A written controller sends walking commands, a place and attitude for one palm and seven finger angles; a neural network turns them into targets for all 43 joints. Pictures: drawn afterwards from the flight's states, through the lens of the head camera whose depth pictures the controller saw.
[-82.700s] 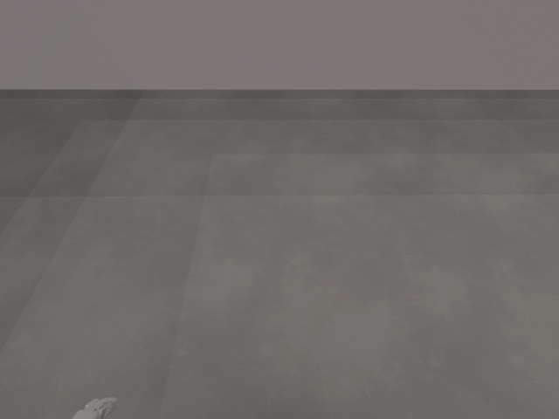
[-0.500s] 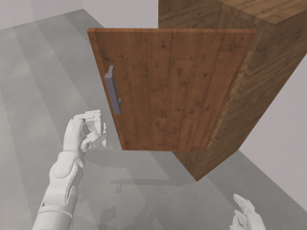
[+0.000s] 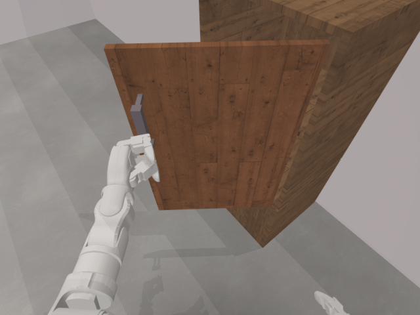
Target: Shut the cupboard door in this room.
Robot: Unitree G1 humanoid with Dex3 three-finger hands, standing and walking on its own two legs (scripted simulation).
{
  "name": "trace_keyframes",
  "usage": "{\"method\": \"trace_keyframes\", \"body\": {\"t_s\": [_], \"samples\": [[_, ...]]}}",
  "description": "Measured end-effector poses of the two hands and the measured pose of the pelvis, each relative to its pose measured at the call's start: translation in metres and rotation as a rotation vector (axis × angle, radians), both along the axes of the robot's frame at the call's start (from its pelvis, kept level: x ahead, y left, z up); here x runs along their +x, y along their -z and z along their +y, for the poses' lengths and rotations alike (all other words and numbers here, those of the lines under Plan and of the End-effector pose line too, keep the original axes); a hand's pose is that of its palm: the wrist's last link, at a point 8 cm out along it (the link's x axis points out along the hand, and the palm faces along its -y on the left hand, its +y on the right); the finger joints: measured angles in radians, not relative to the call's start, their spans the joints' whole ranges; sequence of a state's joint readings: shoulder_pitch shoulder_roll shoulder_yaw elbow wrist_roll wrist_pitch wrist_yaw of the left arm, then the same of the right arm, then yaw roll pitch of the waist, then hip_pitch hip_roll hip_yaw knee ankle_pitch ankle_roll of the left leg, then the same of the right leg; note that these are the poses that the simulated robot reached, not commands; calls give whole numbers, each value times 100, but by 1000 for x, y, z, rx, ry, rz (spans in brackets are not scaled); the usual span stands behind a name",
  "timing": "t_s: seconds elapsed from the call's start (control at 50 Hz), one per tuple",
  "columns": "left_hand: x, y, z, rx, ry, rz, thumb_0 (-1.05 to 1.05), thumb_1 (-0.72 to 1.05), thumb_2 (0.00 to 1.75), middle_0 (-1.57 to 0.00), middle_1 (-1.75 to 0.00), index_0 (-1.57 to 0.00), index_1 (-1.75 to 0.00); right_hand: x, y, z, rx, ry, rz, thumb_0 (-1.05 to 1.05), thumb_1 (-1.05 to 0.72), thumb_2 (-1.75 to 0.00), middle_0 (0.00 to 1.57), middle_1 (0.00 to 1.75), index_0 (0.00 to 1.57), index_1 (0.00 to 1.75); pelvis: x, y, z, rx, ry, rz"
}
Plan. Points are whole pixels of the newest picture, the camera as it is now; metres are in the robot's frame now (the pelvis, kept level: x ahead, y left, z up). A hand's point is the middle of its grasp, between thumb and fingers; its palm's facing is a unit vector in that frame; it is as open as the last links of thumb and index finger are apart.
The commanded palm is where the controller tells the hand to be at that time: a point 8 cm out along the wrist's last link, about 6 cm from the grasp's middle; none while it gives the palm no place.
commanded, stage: bring the fist close to the handle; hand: left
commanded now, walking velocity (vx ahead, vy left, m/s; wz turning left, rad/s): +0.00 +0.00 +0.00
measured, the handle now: (145, 129) +0.48 +0.16 +0.09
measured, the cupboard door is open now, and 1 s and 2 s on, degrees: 54 47 35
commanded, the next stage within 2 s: push the door shut along its arc in 0.16 s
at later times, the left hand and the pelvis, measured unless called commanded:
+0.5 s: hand (156, 155) +0.39 +0.12 +0.10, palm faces -0.02 -1.00 -0.04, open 3.1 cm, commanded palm +0.38 +0.18 +0.09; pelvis -0.01 -0.02 +0.00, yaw +1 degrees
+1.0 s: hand (161, 137) +0.44 +0.11 +0.10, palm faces -0.15 -0.99 -0.04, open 3.1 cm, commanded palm +0.44 +0.16 +0.09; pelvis -0.02 -0.01 -0.01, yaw +1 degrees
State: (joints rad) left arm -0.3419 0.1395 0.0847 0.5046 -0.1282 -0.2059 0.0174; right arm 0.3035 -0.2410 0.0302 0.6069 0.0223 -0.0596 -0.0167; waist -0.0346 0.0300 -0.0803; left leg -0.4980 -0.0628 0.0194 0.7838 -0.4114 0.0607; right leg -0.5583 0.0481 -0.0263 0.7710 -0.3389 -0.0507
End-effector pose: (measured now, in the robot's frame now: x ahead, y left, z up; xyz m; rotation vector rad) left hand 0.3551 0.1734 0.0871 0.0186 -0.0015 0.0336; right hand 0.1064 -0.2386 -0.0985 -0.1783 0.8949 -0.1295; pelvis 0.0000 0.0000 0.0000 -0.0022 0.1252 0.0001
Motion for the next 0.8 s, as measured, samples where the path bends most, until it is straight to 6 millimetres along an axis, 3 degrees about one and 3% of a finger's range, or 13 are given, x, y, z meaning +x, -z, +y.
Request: {"method": "trace_keyframes", "body": {"t_s": [0.14,0.34,0.48,0.6,0.8], "samples": [[-6,-2,8,-1,-23,-24,2,90,90,-130,-150,-130,-150,-4,-2,-13,-22,10,7,1,-90,-90,21,30,20,30,-3,-1,-7,0,-4,-7],[-5,-4,6,1,12,-11,2,90,90,-130,-150,-130,-150,6,-4,-20,-17,4,-26,1,-91,-90,20,30,20,30,-6,-2,-14,4,-12,-6],[13,-8,0,18,49,-18,2,90,90,-130,-150,-130,-150,7,-2,-21,-21,2,-23,1,-90,-90,21,30,20,30,-10,0,-17,6,-18,1],[37,-16,0,21,80,-21,2,90,90,-132,-150,-130,-150,-7,4,-24,-17,25,21,1,-90,-90,21,30,20,30,-9,2,-18,7,-16,25],[52,-12,1,10,124,0,2,90,90,-132,-150,-131,-150,-47,15,-32,-27,62,137,1,-91,-90,21,30,20,30,-11,5,-17,7,-16,47]]}}
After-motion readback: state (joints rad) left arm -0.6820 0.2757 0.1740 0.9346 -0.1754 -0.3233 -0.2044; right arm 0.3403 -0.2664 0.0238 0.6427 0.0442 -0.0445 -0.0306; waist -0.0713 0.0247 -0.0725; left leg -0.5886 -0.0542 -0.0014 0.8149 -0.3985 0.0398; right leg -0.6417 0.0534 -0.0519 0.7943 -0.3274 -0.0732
